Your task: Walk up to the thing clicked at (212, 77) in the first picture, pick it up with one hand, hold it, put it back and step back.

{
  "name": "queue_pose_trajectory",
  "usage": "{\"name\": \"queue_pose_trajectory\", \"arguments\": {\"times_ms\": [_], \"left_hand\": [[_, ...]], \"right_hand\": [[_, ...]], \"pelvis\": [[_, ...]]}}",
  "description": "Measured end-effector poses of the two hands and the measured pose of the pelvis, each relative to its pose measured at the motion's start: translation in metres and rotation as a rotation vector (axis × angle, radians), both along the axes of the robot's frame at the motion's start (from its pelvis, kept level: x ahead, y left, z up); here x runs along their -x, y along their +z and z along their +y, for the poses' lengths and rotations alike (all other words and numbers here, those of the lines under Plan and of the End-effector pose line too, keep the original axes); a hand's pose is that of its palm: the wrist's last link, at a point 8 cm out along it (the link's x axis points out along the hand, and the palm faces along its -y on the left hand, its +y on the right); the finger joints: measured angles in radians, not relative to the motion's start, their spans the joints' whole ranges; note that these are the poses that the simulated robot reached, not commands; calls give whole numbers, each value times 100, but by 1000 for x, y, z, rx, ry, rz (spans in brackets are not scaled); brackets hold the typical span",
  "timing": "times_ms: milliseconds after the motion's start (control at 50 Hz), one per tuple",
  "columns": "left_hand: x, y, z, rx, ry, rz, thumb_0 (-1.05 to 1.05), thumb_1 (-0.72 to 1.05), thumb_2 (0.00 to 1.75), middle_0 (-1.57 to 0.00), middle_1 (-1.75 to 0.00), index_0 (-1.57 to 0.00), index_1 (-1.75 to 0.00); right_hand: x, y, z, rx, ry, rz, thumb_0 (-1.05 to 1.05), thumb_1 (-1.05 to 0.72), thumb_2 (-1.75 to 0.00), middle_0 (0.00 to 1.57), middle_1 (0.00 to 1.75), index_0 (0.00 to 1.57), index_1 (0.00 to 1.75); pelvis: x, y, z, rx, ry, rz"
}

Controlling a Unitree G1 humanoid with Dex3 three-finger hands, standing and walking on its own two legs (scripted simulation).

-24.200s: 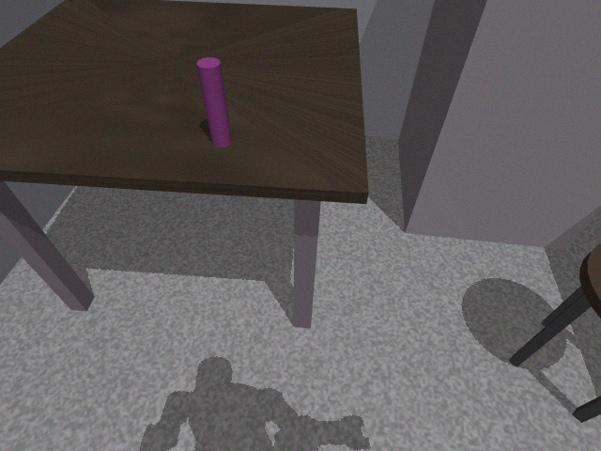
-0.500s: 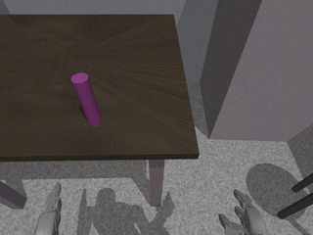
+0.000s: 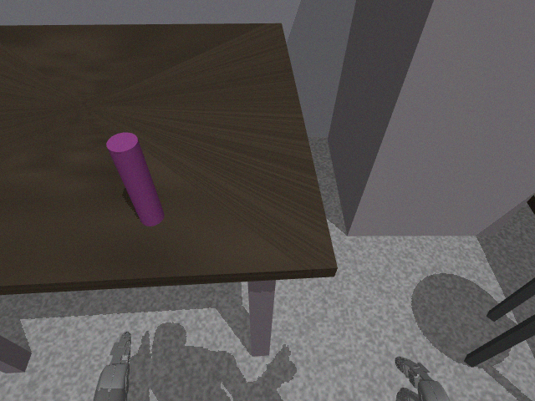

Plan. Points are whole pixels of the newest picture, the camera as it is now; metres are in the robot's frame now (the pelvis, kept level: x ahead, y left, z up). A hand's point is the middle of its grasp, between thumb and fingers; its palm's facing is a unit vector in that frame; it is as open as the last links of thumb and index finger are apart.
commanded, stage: home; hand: left
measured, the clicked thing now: (139, 184) +0.45 +0.21 +0.07
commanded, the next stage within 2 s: stand in 1.90 s
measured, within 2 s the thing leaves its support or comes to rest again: neither
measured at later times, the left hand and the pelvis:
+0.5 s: hand out of the picture +0.03 +0.26 -0.14, palm faces -0.03 -0.91 -0.41, open 17.5 cm; pelvis -0.02 -0.01 +0.01, yaw +1 degrees
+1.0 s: hand out of the picture +0.01 +0.23 -0.15, palm faces -0.02 -0.93 -0.36, open 17.5 cm; pelvis -0.04 -0.02 +0.01, yaw +1 degrees
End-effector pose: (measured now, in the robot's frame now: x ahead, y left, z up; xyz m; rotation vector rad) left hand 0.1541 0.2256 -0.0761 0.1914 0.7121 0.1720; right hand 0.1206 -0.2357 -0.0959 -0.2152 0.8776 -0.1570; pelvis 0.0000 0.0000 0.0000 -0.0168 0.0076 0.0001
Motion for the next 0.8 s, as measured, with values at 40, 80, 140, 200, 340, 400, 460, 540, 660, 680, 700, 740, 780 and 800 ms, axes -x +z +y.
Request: {"name": "queue_pose_trajectory", "arguments": {"times_ms": [40, 80, 140, 200, 340, 400, 460, 540, 660, 680, 700, 740, 780, 800], "left_hand": [[-1, -1, -1, 1, 1, 4, -1, -59, 2, -5, -5, -5, -5], [-1, -1, -2, 3, 5, 4, -1, -59, 2, -5, -5, -5, -5], [4, -8, 4, -31, -69, 68, -1, -59, 2, -5, -5, -5, -5], [20, -16, 21, -69, -85, 159, -1, -59, 2, -5, -5, -5, -5], [73, -22, 62, -146, -14, 334, 0, -56, 3, -6, -5, -6, -5], [96, -22, 72, -163, 12, 401, 0, -56, 4, -6, -5, -5, -5], [118, -23, 77, -170, 32, 460, 0, -56, 4, -6, -5, -5, -5], [141, -24, 76, -164, 50, 521, 0, -56, 3, -5, -5, -5, -5], [161, -27, 67, -147, 58, 572, 0, -56, 3, -6, -5, -5, -5], [163, -28, 65, -144, 58, 576, 0, -56, 3, -6, -5, -5, -5], [164, -28, 63, -141, 58, 579, 0, -56, 3, -6, -5, -5, -5], [166, -29, 60, -135, 60, 581, 0, -56, 4, -6, -5, -6, -5], [165, -30, 58, -130, 60, 578, 0, -56, 4, -6, -5, -6, -5], [164, -30, 56, -127, 60, 575, 0, -56, 4, -6, -5, -6, -5]], "right_hand": [[0, 0, 0, -1, -1, 2, 1, -90, -90, 20, 30, 21, 30], [-1, 1, 0, -2, -1, 0, 1, -90, -90, 20, 30, 21, 30], [-1, -2, -7, 16, 42, 30, 1, -90, -90, 20, 30, 21, 30], [4, -5, -21, 31, 36, 66, 1, -90, -90, 21, 30, 21, 30], [35, -9, -55, 80, 11, 180, 0, -90, -90, 20, 30, 21, 30], [51, -11, -65, 92, 1, 234, 0, -90, -90, 20, 30, 21, 30], [67, -13, -71, 96, -3, 284, 0, -90, -90, 20, 30, 21, 30], [84, -17, -75, 90, -4, 339, 0, -90, -90, 20, 30, 21, 30], [101, -21, -76, 73, -4, 383, 0, -90, -90, 20, 30, 21, 30], [103, -21, -77, 70, -4, 387, 0, -90, -90, 20, 30, 21, 30], [105, -22, -77, 69, -5, 391, 0, -90, -90, 20, 30, 21, 30], [108, -22, -77, 67, -6, 394, 0, -90, -90, 20, 30, 21, 30], [110, -22, -78, 67, -7, 396, 0, -90, -90, 20, 30, 21, 30], [110, -22, -79, 68, -8, 397, 0, -90, -90, 20, 30, 21, 30]], "pelvis": [[0, 0, 0, 0, -1, -1], [0, 0, 0, 0, -1, -1], [1, -1, -1, -7, 1, -5], [2, -2, -1, -14, 5, -20], [10, 1, -5, -20, 14, -51], [15, 3, -6, -22, 17, -59], [20, 5, -8, -24, 19, -64], [26, 7, -11, -27, 21, -68], [33, 9, -17, -26, 21, -69], [34, 9, -17, -26, 21, -69], [35, 9, -18, -26, 21, -69], [36, 9, -20, -25, 20, -70], [37, 9, -21, -24, 20, -71], [37, 9, -21, -24, 19, -71]]}}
